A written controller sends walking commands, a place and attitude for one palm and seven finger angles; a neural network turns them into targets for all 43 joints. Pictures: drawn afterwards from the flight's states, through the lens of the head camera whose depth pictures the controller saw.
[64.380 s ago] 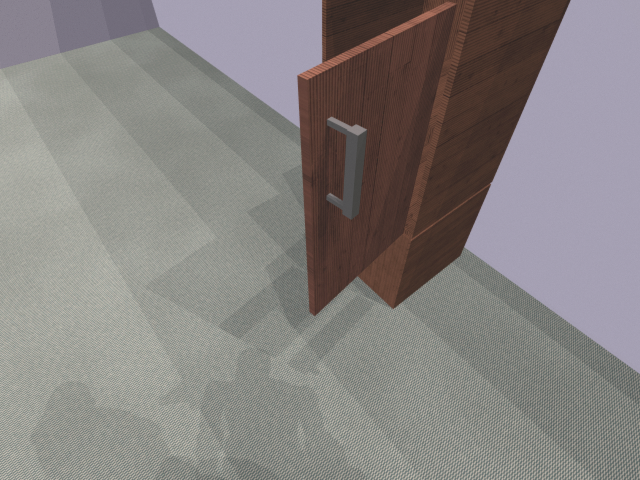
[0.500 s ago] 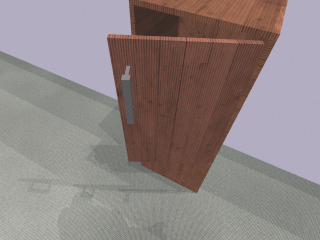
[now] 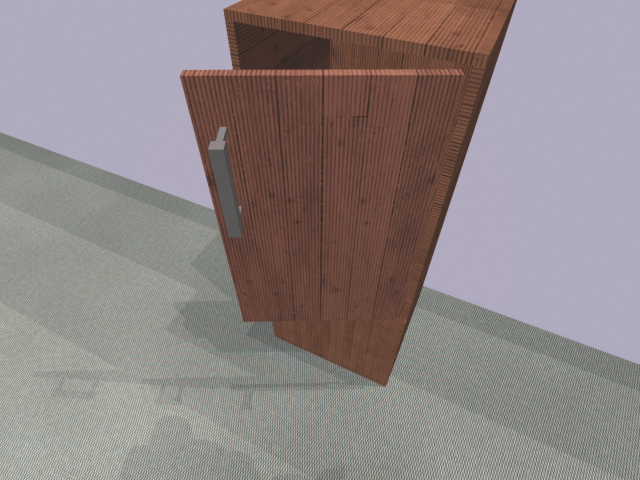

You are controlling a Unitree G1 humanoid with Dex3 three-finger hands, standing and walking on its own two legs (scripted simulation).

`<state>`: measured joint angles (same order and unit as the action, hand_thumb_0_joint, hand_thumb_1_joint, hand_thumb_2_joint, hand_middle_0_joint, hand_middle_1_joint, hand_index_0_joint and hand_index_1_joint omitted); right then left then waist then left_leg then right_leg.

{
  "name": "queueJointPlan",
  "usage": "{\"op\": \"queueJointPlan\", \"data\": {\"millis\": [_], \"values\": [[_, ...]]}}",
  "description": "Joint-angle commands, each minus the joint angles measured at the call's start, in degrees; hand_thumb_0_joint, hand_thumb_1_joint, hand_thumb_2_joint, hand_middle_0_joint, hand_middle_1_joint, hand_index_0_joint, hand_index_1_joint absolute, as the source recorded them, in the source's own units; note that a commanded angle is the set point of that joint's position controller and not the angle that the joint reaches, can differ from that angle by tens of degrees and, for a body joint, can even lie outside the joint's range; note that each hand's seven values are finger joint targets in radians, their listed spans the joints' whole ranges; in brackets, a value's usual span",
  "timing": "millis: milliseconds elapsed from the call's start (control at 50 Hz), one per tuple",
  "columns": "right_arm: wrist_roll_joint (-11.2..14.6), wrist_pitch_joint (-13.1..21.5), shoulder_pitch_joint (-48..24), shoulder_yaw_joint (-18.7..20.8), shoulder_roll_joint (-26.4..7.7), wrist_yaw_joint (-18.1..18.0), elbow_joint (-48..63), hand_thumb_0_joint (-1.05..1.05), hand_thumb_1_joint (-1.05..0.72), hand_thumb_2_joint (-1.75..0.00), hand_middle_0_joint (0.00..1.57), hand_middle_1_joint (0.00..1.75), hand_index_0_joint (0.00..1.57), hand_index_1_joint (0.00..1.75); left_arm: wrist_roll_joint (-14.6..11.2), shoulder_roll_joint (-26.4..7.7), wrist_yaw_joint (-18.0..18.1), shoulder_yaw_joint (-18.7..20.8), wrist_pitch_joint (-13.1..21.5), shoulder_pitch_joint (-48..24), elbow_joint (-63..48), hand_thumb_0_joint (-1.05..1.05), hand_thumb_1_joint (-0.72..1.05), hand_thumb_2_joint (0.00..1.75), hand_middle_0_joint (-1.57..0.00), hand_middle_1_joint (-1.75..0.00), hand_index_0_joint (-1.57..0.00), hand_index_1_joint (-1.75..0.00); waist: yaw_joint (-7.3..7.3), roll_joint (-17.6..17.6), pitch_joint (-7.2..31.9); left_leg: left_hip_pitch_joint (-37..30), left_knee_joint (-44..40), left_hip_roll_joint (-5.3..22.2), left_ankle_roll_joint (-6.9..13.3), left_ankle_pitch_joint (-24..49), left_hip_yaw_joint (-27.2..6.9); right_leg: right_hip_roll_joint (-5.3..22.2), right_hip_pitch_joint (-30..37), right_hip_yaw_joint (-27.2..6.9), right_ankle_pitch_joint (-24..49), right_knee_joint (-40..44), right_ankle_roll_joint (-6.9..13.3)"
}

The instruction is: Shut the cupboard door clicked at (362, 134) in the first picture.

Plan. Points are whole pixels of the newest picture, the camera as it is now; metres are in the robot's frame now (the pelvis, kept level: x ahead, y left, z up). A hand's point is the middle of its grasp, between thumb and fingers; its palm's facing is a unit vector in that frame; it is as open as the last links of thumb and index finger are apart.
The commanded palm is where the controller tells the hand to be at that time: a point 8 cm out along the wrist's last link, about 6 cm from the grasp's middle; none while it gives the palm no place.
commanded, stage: come to a stop and stand still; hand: left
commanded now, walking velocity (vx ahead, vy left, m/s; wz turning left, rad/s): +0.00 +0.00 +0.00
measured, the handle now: (229, 185) +0.50 +0.16 +0.11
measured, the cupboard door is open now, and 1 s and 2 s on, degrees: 27 27 27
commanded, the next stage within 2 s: look again from close up in 1.24 s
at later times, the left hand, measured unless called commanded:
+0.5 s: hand out of the picture -0.01 +0.21 -0.16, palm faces -0.02 -0.98 -0.20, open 7.4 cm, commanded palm none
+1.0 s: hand out of the picture +0.05 +0.22 -0.17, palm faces -0.03 -0.98 -0.18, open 7.4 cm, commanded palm none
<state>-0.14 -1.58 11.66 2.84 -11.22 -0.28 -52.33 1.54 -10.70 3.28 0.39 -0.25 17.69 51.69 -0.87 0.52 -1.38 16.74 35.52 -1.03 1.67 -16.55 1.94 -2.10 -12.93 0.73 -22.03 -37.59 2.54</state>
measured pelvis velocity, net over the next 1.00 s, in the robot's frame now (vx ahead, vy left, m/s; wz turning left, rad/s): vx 0.03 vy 0.04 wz -0.03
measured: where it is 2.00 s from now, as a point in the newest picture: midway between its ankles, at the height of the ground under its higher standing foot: outside the picture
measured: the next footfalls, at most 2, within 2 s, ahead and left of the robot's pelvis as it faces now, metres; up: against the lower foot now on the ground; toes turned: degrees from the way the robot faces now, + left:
none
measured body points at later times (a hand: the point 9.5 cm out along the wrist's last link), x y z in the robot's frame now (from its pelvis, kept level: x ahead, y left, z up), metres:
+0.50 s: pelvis -0.01 +0.02 +0.02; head +0.01 +0.04 +0.47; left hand +0.00 +0.26 -0.15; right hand -0.03 -0.21 -0.13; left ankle +0.03 +0.10 -0.72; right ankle -0.02 -0.09 -0.72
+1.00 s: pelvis +0.03 +0.04 +0.02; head +0.05 +0.06 +0.47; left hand +0.06 +0.27 -0.15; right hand +0.08 -0.20 -0.13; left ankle +0.03 +0.10 -0.72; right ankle -0.02 -0.09 -0.72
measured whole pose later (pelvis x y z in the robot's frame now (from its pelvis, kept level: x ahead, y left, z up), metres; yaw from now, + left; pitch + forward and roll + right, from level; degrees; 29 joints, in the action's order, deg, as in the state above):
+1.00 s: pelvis +0.03 +0.04 +0.02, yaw -2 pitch +0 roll +0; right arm -0.3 2.1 10.7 -0.4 -9.8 -1.2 -62.9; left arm 1.2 -11.1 2.2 -0.8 0.6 14.9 62.0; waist 0.3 -2.6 -1.1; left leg 12.0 25.0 -3.9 5.2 -13.5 4.4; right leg 0.8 -7.8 -2.1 -17.5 -25.1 -1.3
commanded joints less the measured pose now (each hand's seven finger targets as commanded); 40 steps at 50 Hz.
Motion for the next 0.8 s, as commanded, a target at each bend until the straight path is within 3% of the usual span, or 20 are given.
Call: {"op": "queueJointPlan", "data": {"millis": [0,20,40,60,100,160,200,240,300,400,560,780], "values": [[-1.1,1.6,1.5,-0.2,-6.3,-0.2,2.9,0.0,-0.9,-0.9,0.2,0.3,0.2,0.3,-0.3,-7.0,0.0,1.3,0.9,0.9,-4.2,0.0,0.9,0.9,-0.2,-0.3,-0.2,-0.3,1.21,2.3,-6.5,1.6,-12.5,9.0,4.1,-2.2,-9.5,4.2,-8.2,-7.1,-0.2,14.1,-0.4],[-1.2,1.7,0.6,-0.6,-5.8,-0.1,2.3,0.0,-0.9,-0.9,0.2,0.3,0.2,0.3,-0.4,-7.5,-0.1,1.2,0.5,0.3,-3.1,0.0,0.9,0.9,-0.2,-0.3,-0.2,-0.3,1.16,7.7,-6.3,3.8,-15.2,7.8,3.5,-7.1,-10.9,4.1,-6.0,-6.6,-1.8,13.3,-0.2],[-1.2,1.6,0.0,-0.8,-5.7,-0.1,1.9,0.0,-0.9,-0.9,0.2,0.3,0.2,0.3,-0.4,-7.7,-0.2,1.1,0.5,1.1,-2.3,0.0,0.9,0.9,-0.2,-0.3,-0.2,-0.3,1.75,7.5,-6.9,5.7,-16.3,7.4,3.2,-10.9,-11.1,3.7,-4.7,-6.8,-2.5,13.4,0.0],[-1.2,1.4,-0.1,-0.9,-5.8,-0.1,2.1,0.0,-0.9,-0.9,0.2,0.3,0.2,0.3,-0.3,-7.6,-0.4,1.0,0.5,2.0,-1.9,0.0,0.9,0.9,-0.2,-0.3,-0.2,-0.3,2.04,4.9,-7.1,6.7,-16.1,6.7,2.7,-13.2,-9.9,3.9,-4.4,-7.8,-4.5,14.9,0.1],[-1.2,1.4,1.8,-1.0,-5.2,-0.1,1.4,0.0,-0.9,-0.9,0.2,0.3,0.2,0.3,-0.3,-7.9,-0.6,0.8,0.9,2.0,-1.5,0.0,0.9,0.9,-0.2,-0.3,-0.2,-0.3,1.41,-0.8,-6.4,4.4,-13.6,5.1,1.6,-9.8,-6.9,5.7,-5.8,-10.3,-8.5,18.8,0.9],[-1.4,1.3,5.0,-1.1,-5.1,-0.1,0.0,0.0,-0.9,-0.9,0.2,0.3,0.2,0.3,-0.4,-8.2,-0.9,1.1,0.9,0.5,-1.5,0.0,0.9,0.9,-0.2,-0.3,-0.2,-0.3,0.02,-1.8,-3.5,0.2,-11.0,4.1,0.9,-7.9,-5.2,7.1,-9.5,-11.7,-13.3,21.0,1.3],[-1.2,1.7,6.1,-1.3,-4.7,-0.1,-1.0,0.0,-0.9,-0.9,0.2,0.3,0.2,0.3,-0.5,-8.1,-0.9,0.9,1.2,0.6,-1.1,0.0,0.9,0.9,-0.2,-0.3,-0.2,-0.3,-0.07,-2.5,-2.3,-0.5,-11.8,4.5,1.0,-5.9,-5.4,6.7,-8.2,-10.6,-10.0,20.3,1.0],[-1.1,2.2,6.2,-1.5,-4.9,-0.3,-1.7,0.0,-0.9,-0.9,0.2,0.3,0.2,0.3,-0.7,-7.6,-1.0,0.8,1.3,0.8,-0.3,0.0,0.9,0.9,-0.2,-0.3,-0.2,-0.3,0.2,-0.7,-1.1,0.5,-13.3,5.3,1.2,-5.3,-6.6,6.3,-5.6,-9.6,-6.0,18.8,0.9],[-1.0,2.4,6.5,-1.7,-4.9,-0.4,-2.9,0.0,-0.9,-0.9,0.2,0.3,0.2,0.3,-0.5,-7.0,-1.1,0.6,1.3,1.8,1.0,0.0,0.9,0.9,-0.2,-0.3,-0.2,-0.3,0.78,-0.6,-2.1,2.6,-16.3,6.4,1.5,-9.1,-8.4,5.6,-4.0,-8.4,-6.2,18.3,0.6],[-0.7,3.1,6.8,-1.9,-5.3,-0.7,-5.2,0.0,-0.9,-0.9,0.2,0.3,0.2,0.3,-0.6,-6.1,-1.2,0.2,1.4,3.6,4.0,0.0,0.9,0.9,-0.2,-0.3,-0.2,-0.3,1.5,1.1,-2.6,3.2,-18.9,7.4,2.1,-8.2,-10.3,5.3,-1.1,-6.6,1.3,15.9,0.5],[-0.3,4.0,6.9,-2.1,-5.5,-1.1,-7.9,0.0,-0.9,-0.9,0.2,0.3,0.2,0.3,-0.8,-5.8,-0.9,-0.4,2.0,3.5,7.4,0.0,0.9,0.9,-0.2,-0.3,-0.2,-0.3,1.02,-0.6,0.9,-3.9,-15.5,7.4,2.1,7.3,-7.6,6.7,0.8,-6.6,11.6,15.5,0.0],[-0.3,4.1,3.7,-2.0,-5.9,-1.3,-8.7,0.0,-0.9,-0.9,0.2,0.3,0.2,0.3,-0.5,-5.6,-0.9,-0.4,1.6,2.3,9.1,0.0,0.9,0.9,-0.2,-0.3,-0.2,-0.3,1.03,-0.7,-1.1,-6.3,-16.3,7.6,2.2,10.5,-7.4,7.0,0.0,-6.0,12.6,15.5,-0.9]]}}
